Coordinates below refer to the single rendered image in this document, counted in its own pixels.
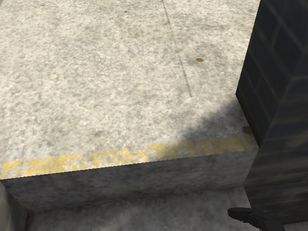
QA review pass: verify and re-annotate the right robot hand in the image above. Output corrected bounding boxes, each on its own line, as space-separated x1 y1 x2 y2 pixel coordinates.
227 207 286 231

